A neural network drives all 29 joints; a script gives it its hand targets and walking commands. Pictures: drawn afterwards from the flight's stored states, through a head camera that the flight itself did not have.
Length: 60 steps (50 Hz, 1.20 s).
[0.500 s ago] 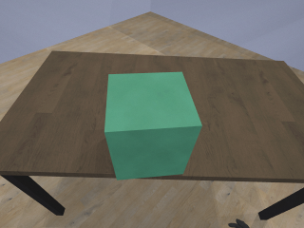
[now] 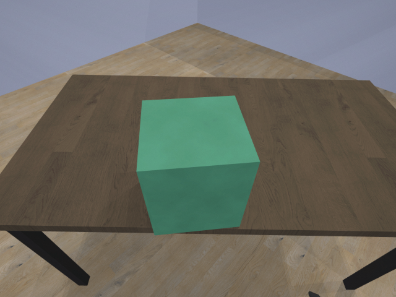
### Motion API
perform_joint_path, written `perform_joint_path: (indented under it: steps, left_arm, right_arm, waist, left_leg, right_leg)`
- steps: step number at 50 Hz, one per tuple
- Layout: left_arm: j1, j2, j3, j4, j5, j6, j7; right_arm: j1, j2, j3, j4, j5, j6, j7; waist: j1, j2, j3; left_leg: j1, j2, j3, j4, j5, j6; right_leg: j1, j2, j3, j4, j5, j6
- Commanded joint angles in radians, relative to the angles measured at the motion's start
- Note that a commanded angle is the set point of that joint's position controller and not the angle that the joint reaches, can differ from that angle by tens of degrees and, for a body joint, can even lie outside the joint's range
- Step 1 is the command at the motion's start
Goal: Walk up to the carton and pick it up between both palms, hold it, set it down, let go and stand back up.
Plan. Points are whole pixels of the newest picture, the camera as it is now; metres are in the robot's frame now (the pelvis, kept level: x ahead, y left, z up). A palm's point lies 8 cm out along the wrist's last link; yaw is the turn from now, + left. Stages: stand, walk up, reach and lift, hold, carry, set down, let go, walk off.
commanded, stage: stand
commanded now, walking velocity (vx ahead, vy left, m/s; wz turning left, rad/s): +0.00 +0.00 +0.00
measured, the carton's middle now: (193, 167) +0.41 +0.03 +0.04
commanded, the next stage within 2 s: none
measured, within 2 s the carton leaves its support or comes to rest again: neither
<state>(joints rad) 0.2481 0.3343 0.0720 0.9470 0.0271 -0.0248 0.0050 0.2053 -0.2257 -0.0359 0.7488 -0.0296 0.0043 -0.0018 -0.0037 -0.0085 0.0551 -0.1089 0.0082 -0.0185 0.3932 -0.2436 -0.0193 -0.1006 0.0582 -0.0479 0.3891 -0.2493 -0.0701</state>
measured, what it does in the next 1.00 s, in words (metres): stands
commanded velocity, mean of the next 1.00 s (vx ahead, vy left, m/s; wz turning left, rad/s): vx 0.00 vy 0.00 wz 0.00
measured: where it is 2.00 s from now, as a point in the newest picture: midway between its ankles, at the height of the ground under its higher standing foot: outside the picture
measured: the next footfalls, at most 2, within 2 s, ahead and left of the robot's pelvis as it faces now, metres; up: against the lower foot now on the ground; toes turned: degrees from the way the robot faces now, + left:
none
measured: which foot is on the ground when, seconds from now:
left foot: down 0.00-1.00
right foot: down 0.00-1.00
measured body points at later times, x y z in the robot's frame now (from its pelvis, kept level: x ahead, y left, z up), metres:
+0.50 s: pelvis +0.00 +0.00 +0.00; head +0.00 +0.00 +0.45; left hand +0.05 +0.31 -0.12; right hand +0.11 -0.25 -0.12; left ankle -0.02 +0.13 -0.74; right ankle -0.02 -0.07 -0.74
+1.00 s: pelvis -0.01 +0.00 +0.00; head +0.00 +0.00 +0.45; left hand +0.04 +0.31 -0.12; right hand +0.10 -0.25 -0.13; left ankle -0.02 +0.13 -0.74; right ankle -0.02 -0.07 -0.74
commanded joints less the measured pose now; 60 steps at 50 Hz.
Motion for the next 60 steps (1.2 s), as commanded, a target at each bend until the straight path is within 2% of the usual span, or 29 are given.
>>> perform_joint_path:
  steps: [1, 2, 5, 8, 9, 10, 13, 18, 19, 21, 22, 26, 28, 29, 32, 33, 34, 35, 36, 38, 39, 42, 44, 45, 47, 51, 55, 56, 60]
  left_arm:
    - [-0.038, 0.223, 0.027, -0.033, -0.010, -0.039, 0.013]
    - [-0.054, 0.239, 0.035, -0.022, -0.007, -0.037, 0.017]
    - [-0.039, 0.224, 0.029, -0.016, -0.013, -0.036, 0.014]
    - [-0.047, 0.206, 0.029, -0.019, -0.007, -0.040, 0.014]
    - [-0.052, 0.211, 0.025, -0.012, -0.006, -0.036, 0.016]
    - [-0.064, 0.215, 0.025, -0.009, -0.012, -0.040, 0.014]
    - [-0.062, 0.222, 0.028, -0.008, -0.008, -0.036, 0.016]
    - [-0.066, 0.227, 0.025, -0.003, -0.008, -0.033, 0.017]
    - [-0.072, 0.210, 0.024, -0.011, -0.010, -0.035, 0.019]
    - [-0.045, 0.216, 0.019, 0.002, -0.012, -0.039, 0.017]
    - [-0.052, 0.231, 0.024, 0.009, -0.014, -0.035, 0.019]
    - [-0.057, 0.244, 0.027, 0.014, -0.009, -0.035, 0.026]
    - [-0.046, 0.236, 0.022, 0.011, -0.008, -0.035, 0.026]
    - [-0.051, 0.221, 0.017, 0.023, -0.012, -0.038, 0.021]
    - [-0.073, 0.246, 0.027, 0.020, -0.008, -0.037, 0.026]
    - [-0.046, 0.231, 0.023, 0.021, -0.020, -0.035, 0.021]
    - [-0.041, 0.231, 0.021, 0.016, -0.020, -0.039, 0.021]
    - [-0.052, 0.228, 0.023, 0.023, -0.017, -0.041, 0.018]
    - [-0.049, 0.214, 0.013, 0.022, -0.011, -0.042, 0.021]
    - [-0.048, 0.211, 0.011, 0.025, -0.016, -0.037, 0.020]
    - [-0.063, 0.214, 0.014, 0.024, -0.014, -0.037, 0.023]
    - [-0.036, 0.238, 0.023, 0.034, -0.017, -0.036, 0.026]
    - [-0.050, 0.241, 0.029, 0.028, -0.014, -0.032, 0.030]
    - [-0.057, 0.244, 0.019, 0.026, -0.014, -0.035, 0.026]
    - [-0.064, 0.226, 0.019, 0.031, -0.017, -0.033, 0.023]
    - [-0.070, 0.239, 0.016, 0.038, -0.010, -0.037, 0.021]
    - [-0.068, 0.236, 0.015, 0.041, -0.013, -0.036, 0.017]
    - [-0.073, 0.223, 0.015, 0.039, -0.018, -0.038, 0.013]
    - [-0.056, 0.199, 0.007, 0.044, -0.023, -0.036, 0.018]
  right_arm:
    - [-0.031, -0.283, -0.051, 0.023, 0.009, -0.016, -0.019]
    - [-0.038, -0.284, -0.052, 0.017, 0.009, -0.015, -0.017]
    - [-0.038, -0.270, -0.046, 0.025, 0.010, -0.015, -0.026]
    - [-0.032, -0.264, -0.042, 0.031, 0.021, -0.019, -0.021]
    - [-0.044, -0.266, -0.046, 0.029, 0.010, -0.022, -0.020]
    - [-0.030, -0.259, -0.041, 0.027, 0.014, -0.019, -0.021]
    - [-0.051, -0.261, -0.046, 0.029, 0.012, -0.015, -0.022]
    - [-0.051, -0.262, -0.049, 0.040, 0.014, -0.012, -0.023]
    - [-0.050, -0.257, -0.045, 0.043, 0.010, -0.014, -0.026]
    - [-0.030, -0.259, -0.045, 0.057, 0.012, -0.014, -0.023]
    - [-0.038, -0.266, -0.045, 0.051, 0.013, -0.011, -0.022]
    - [-0.061, -0.256, -0.047, 0.056, 0.012, -0.007, -0.021]
    - [-0.032, -0.261, -0.051, 0.062, 0.019, -0.003, -0.022]
    - [-0.021, -0.259, -0.042, 0.060, 0.016, -0.004, -0.024]
    - [-0.041, -0.249, -0.043, 0.066, 0.020, -0.008, -0.019]
    - [-0.029, -0.260, -0.046, 0.065, 0.013, -0.010, -0.019]
    - [-0.056, -0.246, -0.040, 0.074, 0.014, -0.012, -0.022]
    - [-0.039, -0.241, -0.036, 0.070, 0.016, -0.015, -0.023]
    - [-0.039, -0.268, -0.042, 0.082, 0.005, -0.018, -0.023]
    - [-0.041, -0.262, -0.042, 0.078, 0.014, -0.013, -0.025]
    - [-0.042, -0.261, -0.045, 0.081, 0.013, -0.014, -0.020]
    - [-0.030, -0.268, -0.050, 0.084, 0.013, -0.006, -0.022]
    - [-0.031, -0.268, -0.048, 0.083, 0.016, -0.004, -0.019]
    - [-0.040, -0.246, -0.047, 0.090, 0.016, -0.004, -0.023]
    - [-0.049, -0.249, -0.045, 0.089, 0.013, -0.006, -0.023]
    - [-0.054, -0.263, -0.048, 0.099, 0.016, -0.008, -0.018]
    - [-0.056, -0.239, -0.038, 0.087, 0.014, -0.020, -0.018]
    - [-0.039, -0.274, -0.047, 0.107, 0.011, -0.015, -0.017]
    - [-0.050, -0.259, -0.047, 0.097, 0.017, -0.021, -0.019]
  waist:
    - [0.018, 0.076, -0.073]
    - [0.003, 0.057, -0.048]
    - [0.014, 0.079, -0.075]
    - [0.013, 0.063, -0.060]
    - [0.017, 0.094, -0.062]
    - [0.003, 0.077, -0.075]
    - [0.009, 0.041, -0.048]
    - [0.009, 0.103, -0.039]
    - [0.009, 0.045, -0.062]
    - [0.020, 0.013, -0.038]
    - [0.010, 0.057, -0.041]
    - [0.010, 0.063, -0.017]
    - [0.008, 0.045, -0.024]
    - [0.003, 0.072, -0.034]
    - [0.002, 0.026, -0.011]
    - [0.008, 0.071, -0.041]
    - [0.019, 0.090, -0.042]
    - [0.009, 0.055, -0.025]
    - [0.006, 0.079, -0.030]
    - [0.004, 0.046, -0.029]
    - [0.011, 0.049, -0.031]
    - [0.005, 0.104, -0.008]
    - [0.013, 0.041, -0.038]
    - [0.009, 0.009, -0.017]
    - [0.004, 0.075, -0.020]
    - [0.002, 0.069, -0.010]
    - [-0.001, 0.083, 0.017]
    - [0.004, 0.098, 0.005]
    - [0.008, 0.048, -0.027]
  left_leg:
    - [0.004, 0.081, -0.071, 0.004, 0.170, 0.057]
    - [-0.027, 0.077, -0.066, -0.006, 0.178, 0.050]
    - [0.009, 0.093, -0.080, -0.012, 0.205, 0.060]
    - [0.003, 0.089, -0.081, -0.010, 0.193, 0.054]
    - [-0.016, 0.079, -0.056, -0.002, 0.178, 0.047]
    - [0.005, 0.081, -0.071, -0.009, 0.184, 0.046]
    - [-0.012, 0.080, -0.061, 0.008, 0.205, 0.049]
    - [-0.010, 0.072, -0.059, 0.007, 0.176, 0.048]
    - [-0.022, 0.078, -0.066, -0.001, 0.182, 0.050]
    - [-0.014, 0.083, -0.073, -0.009, 0.175, 0.050]
    - [-0.009, 0.075, -0.064, -0.009, 0.173, 0.047]
    - [-0.033, 0.071, -0.063, -0.004, 0.125, 0.045]
    - [-0.026, 0.066, -0.060, 0.008, 0.111, 0.047]
    - [-0.007, 0.069, -0.064, -0.004, 0.114, 0.045]
    - [-0.055, 0.073, -0.064, -0.006, 0.137, 0.044]
    - [0.001, 0.079, -0.075, -0.022, 0.157, 0.051]
    - [-0.014, 0.088, -0.083, -0.001, 0.181, 0.060]
    - [-0.014, 0.090, -0.085, -0.018, 0.190, 0.055]
    - [-0.005, 0.090, -0.074, -0.019, 0.182, 0.049]
    - [0.003, 0.087, -0.081, -0.017, 0.166, 0.049]
    - [-0.016, 0.084, -0.071, -0.011, 0.160, 0.045]
    - [-0.023, 0.080, -0.072, -0.008, 0.137, 0.045]
    - [-0.034, 0.068, -0.049, -0.003, 0.120, 0.044]
    - [-0.030, 0.081, -0.073, -0.016, 0.141, 0.047]
    - [-0.006, 0.086, -0.067, -0.016, 0.145, 0.047]
    - [0.008, 0.087, -0.080, -0.030, 0.104, 0.046]
    - [-0.014, 0.105, -0.092, -0.054, 0.135, 0.051]
    - [-0.022, 0.097, -0.087, -0.044, 0.151, 0.046]
    - [-0.015, 0.088, -0.080, -0.019, 0.154, 0.045]
  right_leg:
    - [0.033, -0.211, 0.196, -0.139, 0.410, 0.096]
    - [0.038, -0.207, 0.190, -0.118, 0.463, 0.118]
    - [0.037, -0.200, 0.177, -0.113, 0.417, 0.076]
    - [0.027, -0.206, 0.185, -0.118, 0.442, 0.094]
    - [0.047, -0.210, 0.184, -0.123, 0.438, 0.113]
    - [0.038, -0.204, 0.183, -0.117, 0.422, 0.100]
    - [0.024, -0.204, 0.169, -0.123, 0.474, 0.123]
    - [0.023, -0.220, 0.196, -0.138, 0.419, 0.108]
    - [0.040, -0.210, 0.179, -0.124, 0.462, 0.113]
    - [0.026, -0.216, 0.182, -0.125, 0.465, 0.125]
    - [0.018, -0.220, 0.190, -0.132, 0.456, 0.123]
    - [0.005, -0.215, 0.196, -0.145, 0.415, 0.137]
    - [0.003, -0.228, 0.215, -0.171, 0.368, 0.130]
    - [-0.005, -0.224, 0.212, -0.168, 0.348, 0.115]
    - [0.033, -0.217, 0.196, -0.149, 0.425, 0.145]
    - [0.017, -0.220, 0.196, -0.151, 0.389, 0.104]
    - [0.032, -0.225, 0.202, -0.141, 0.427, 0.107]
    - [0.017, -0.221, 0.195, -0.130, 0.432, 0.106]
    - [0.010, -0.221, 0.188, -0.136, 0.417, 0.103]
    - [-0.002, -0.203, 0.181, -0.146, 0.380, 0.107]
    - [0.019, -0.214, 0.192, -0.142, 0.410, 0.126]
    - [0.003, -0.232, 0.221, -0.149, 0.439, 0.134]
    - [0.042, -0.227, 0.200, -0.144, 0.433, 0.139]
    - [0.023, -0.218, 0.189, -0.148, 0.422, 0.128]
    - [-0.021, -0.222, 0.196, -0.162, 0.366, 0.117]
    - [-0.039, -0.212, 0.214, -0.187, 0.243, 0.096]
    - [-0.038, -0.215, 0.191, -0.152, 0.311, 0.080]
    - [-0.005, -0.213, 0.193, -0.141, 0.323, 0.095]
    - [0.009, -0.220, 0.200, -0.149, 0.384, 0.110]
